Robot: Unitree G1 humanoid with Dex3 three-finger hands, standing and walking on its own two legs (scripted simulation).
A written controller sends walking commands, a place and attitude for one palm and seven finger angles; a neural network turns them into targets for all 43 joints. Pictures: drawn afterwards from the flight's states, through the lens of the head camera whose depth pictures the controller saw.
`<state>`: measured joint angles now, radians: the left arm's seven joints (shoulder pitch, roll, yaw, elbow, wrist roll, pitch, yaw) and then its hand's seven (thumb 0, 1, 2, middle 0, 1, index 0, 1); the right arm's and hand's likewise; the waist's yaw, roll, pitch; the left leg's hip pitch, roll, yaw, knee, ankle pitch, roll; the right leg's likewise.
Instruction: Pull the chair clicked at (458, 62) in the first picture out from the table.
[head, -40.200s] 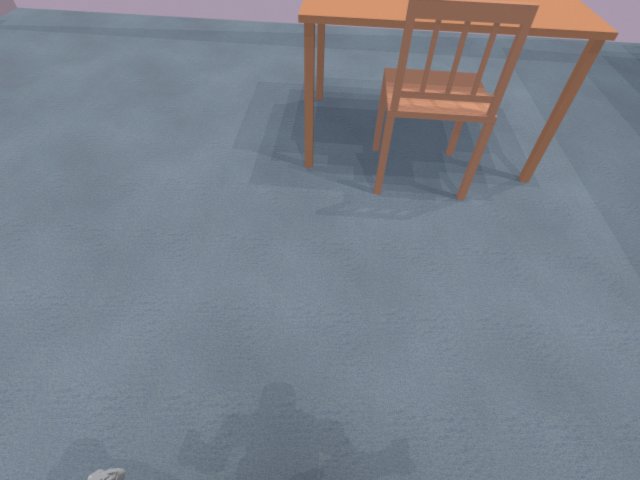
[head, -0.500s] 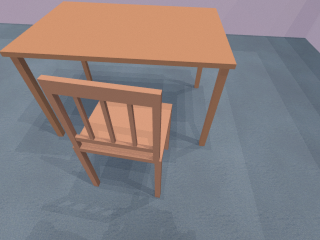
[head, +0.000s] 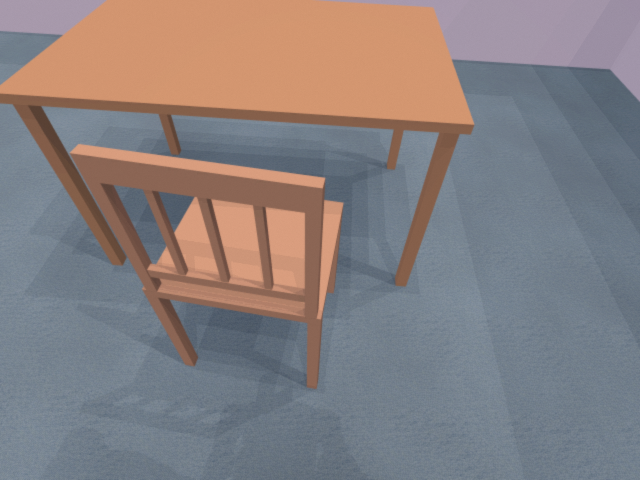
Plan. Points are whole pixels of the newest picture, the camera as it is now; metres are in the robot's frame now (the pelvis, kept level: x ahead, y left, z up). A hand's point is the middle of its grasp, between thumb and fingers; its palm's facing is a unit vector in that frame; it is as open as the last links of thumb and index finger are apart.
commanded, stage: look again from close up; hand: left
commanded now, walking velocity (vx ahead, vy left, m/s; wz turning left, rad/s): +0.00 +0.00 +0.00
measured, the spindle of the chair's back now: (215, 241) +0.54 +0.24 -0.11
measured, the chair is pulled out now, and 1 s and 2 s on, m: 0.22 0.22 0.22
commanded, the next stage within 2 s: shuffle to correct the standing spot in 0.76 s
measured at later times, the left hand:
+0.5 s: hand out of the picture +0.01 +0.16 -0.18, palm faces +0.03 -0.98 -0.18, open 7.3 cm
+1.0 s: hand out of the picture +0.01 +0.16 -0.18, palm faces +0.05 -0.98 -0.18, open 7.3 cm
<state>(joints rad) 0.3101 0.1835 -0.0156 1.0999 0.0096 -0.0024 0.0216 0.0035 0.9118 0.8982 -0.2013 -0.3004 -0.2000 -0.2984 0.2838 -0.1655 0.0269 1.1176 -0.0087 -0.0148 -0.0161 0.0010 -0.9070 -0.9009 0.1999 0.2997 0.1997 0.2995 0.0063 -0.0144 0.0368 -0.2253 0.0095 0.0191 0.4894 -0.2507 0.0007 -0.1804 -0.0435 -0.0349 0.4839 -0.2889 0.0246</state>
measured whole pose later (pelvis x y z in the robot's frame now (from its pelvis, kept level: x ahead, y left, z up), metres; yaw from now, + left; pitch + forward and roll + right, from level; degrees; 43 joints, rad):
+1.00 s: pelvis +0.03 -0.01 +0.00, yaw +0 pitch -1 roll +0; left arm 0.31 0.16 0.00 1.11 0.02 -0.01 0.02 0.00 0.91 0.90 -0.20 -0.30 -0.20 -0.30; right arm 0.26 -0.16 0.02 1.14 -0.01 -0.01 -0.03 0.00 -0.92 -0.90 0.20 0.30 0.20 0.30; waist 0.02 -0.01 0.01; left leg -0.19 0.02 0.01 0.48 -0.29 -0.02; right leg -0.14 -0.03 -0.04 0.47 -0.32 0.01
